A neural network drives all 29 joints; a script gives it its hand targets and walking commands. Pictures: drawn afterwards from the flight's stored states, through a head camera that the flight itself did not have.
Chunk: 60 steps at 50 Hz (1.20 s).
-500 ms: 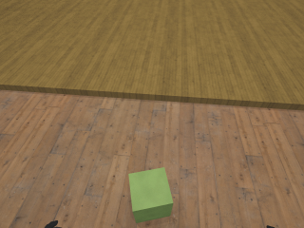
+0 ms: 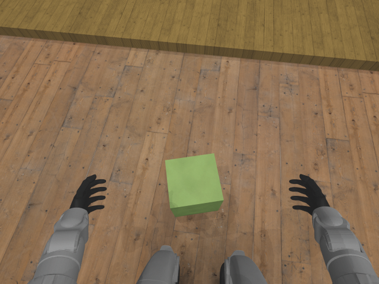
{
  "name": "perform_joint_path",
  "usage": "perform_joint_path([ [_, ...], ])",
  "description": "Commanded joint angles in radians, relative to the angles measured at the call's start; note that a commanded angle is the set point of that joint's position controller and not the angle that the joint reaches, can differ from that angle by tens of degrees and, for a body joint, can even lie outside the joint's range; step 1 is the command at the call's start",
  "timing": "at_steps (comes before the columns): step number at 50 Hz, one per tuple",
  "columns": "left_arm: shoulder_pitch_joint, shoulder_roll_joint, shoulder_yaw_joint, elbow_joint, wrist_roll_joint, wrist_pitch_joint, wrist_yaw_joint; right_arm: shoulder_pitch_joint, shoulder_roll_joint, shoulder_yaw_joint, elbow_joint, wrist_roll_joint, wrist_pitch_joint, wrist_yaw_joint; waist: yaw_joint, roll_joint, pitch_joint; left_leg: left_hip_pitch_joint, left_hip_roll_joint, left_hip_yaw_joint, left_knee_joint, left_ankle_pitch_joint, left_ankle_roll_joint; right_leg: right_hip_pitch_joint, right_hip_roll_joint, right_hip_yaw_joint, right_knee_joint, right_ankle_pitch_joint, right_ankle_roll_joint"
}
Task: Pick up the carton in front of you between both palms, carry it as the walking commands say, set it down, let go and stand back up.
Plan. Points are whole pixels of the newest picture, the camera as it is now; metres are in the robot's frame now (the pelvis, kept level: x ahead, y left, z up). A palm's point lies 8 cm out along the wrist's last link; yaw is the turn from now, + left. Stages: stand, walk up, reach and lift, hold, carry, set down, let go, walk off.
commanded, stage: reach and lift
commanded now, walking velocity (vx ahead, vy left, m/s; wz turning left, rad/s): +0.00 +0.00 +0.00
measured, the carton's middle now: (193, 187) +0.45 +0.04 -0.59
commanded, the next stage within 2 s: none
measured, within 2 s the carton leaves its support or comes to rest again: neither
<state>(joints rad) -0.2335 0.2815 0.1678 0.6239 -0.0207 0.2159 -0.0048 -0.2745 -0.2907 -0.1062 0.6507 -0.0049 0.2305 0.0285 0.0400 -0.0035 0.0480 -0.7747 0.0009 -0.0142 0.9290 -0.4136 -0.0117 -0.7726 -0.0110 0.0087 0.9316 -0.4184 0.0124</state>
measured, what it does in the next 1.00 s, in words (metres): lowers itself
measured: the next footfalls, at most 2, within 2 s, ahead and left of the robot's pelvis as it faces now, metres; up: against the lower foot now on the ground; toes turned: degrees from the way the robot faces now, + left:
none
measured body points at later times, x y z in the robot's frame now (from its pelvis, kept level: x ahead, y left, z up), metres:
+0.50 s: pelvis -0.08 -0.01 -0.07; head +0.22 +0.00 +0.28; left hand +0.41 +0.24 -0.15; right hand +0.48 -0.16 -0.15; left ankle +0.02 +0.13 -0.68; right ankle +0.02 -0.13 -0.68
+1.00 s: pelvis -0.05 -0.01 -0.17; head +0.30 -0.01 +0.12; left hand +0.43 +0.24 -0.33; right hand +0.50 -0.14 -0.34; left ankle +0.02 +0.13 -0.68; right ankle +0.02 -0.13 -0.68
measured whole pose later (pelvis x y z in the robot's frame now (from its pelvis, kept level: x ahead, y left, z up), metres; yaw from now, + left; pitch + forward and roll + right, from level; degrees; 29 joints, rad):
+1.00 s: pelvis -0.05 -0.01 -0.17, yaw +2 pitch +55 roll +2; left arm -1.08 0.16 0.46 0.87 0.02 0.06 0.05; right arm -1.24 -0.28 -0.23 0.99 -0.07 0.11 -0.05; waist 0.10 -0.03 -0.10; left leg -1.99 -0.03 -0.04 1.50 -0.46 -0.05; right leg -1.99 0.05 0.07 1.53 -0.49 0.03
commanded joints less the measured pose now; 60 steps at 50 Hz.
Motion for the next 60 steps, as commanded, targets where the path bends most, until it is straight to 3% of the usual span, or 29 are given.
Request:
perform_joint_path([
  [1, -0.138, 0.12, 0.042, -0.048, -0.022, -0.011, 0.02, -0.181, -0.126, -0.027, -0.047, 0.017, -0.007, -0.011, 0.016, -0.005, -0.522, 0.077, -0.045, 0.017, -0.013, 0.563, -0.036, 0.172, 0.055, 0.004, 0.011, 0.525, 0.015],
  [14, -0.791, 0.096, 0.125, 0.03, -0.039, 0.043, 0.063, -0.909, -0.186, -0.063, 0.144, 0.027, 0.046, -0.003, 0.062, -0.032, -0.747, -0.152, -0.036, 0.069, 0.001, 0.134, -0.038, -0.085, 0.057, -0.026, 0.028, 0.091, 0.004],
  [19, -0.973, 0.073, 0.17, 0.09, -0.021, 0.04, 0.078, -1.126, -0.203, -0.083, 0.249, 0.006, 0.041, 0.005, 0.078, -0.043, -0.834, -0.221, -0.042, 0.087, 0.029, 0.096, -0.042, -0.162, 0.065, -0.031, 0.055, 0.051, 0.004],
  [25, -1.112, 0.041, 0.244, 0.102, 0.024, 0.009, 0.084, -1.321, -0.199, -0.121, 0.313, -0.041, 0.009, 0.014, 0.108, -0.073, -0.942, -0.289, -0.053, 0.097, 0.068, 0.156, -0.053, -0.196, 0.082, -0.031, 0.095, 0.103, 0.005],
  [31, -1.075, 0.01, 0.299, 0.046, 0.062, -0.046, 0.069, -1.31, -0.156, -0.16, 0.28, -0.1, -0.034, -0.001, 0.118, -0.11, -1.16, -0.298, -0.074, 0.109, 0.104, 0.427, -0.055, -0.082, 0.101, -0.021, 0.149, 0.412, 0.004],
  [35, -1.003, -0.032, 0.324, 0.055, 0.087, -0.099, 0.043, -1.236, -0.086, -0.187, 0.259, -0.126, -0.077, -0.009, 0.115, -0.123, -1.129, -0.448, -0.076, 0.103, 0.147, 0.55, -0.057, -0.119, 0.093, 0.003, 0.208, 0.603, 0.006],
  [38, -0.959, -0.057, 0.339, 0.092, 0.102, -0.134, 0.031, -1.176, -0.041, -0.204, 0.261, -0.14, -0.106, -0.02, 0.103, -0.128, -1.077, -0.576, -0.071, 0.093, 0.207, 0.585, -0.06, -0.217, 0.085, 0.016, 0.27, 0.675, 0.014],
  [44, -0.949, -0.052, 0.344, 0.154, 0.101, -0.169, 0.036, -1.136, -0.026, -0.183, 0.267, -0.124, -0.135, -0.055, 0.097, -0.107, -1.043, -0.715, -0.065, 0.079, 0.395, 0.532, -0.072, -0.521, 0.088, 0.011, 0.436, 0.536, 0.026],
  [51, -1.052, 0.045, 0.233, 0.144, -0.03, -0.17, 0.077, -1.247, -0.127, -0.06, 0.223, -0.007, -0.14, -0.102, 0.091, -0.11, -1.216, -0.734, -0.061, 0.084, 0.646, 0.507, -0.077, -0.625, 0.089, -0.014, 0.685, 0.447, 0.032],
  [56, -1.175, 0.104, 0.159, 0.127, -0.121, -0.145, 0.108, -1.379, -0.185, 0.021, 0.207, 0.092, -0.119, -0.117, 0.098, -0.133, -1.292, -0.782, -0.05, 0.114, 0.777, 0.367, -0.072, -0.601, 0.078, -0.032, 0.822, 0.335, 0.028],
  [60, -1.275, 0.136, 0.13, 0.162, -0.15, -0.115, 0.126, -1.478, -0.22, 0.048, 0.249, 0.13, -0.091, -0.119, 0.107, -0.138, -1.233, -0.832, -0.036, 0.127, 0.841, 0.214, -0.069, -0.654, 0.068, -0.044, 0.886, 0.168, 0.024],
])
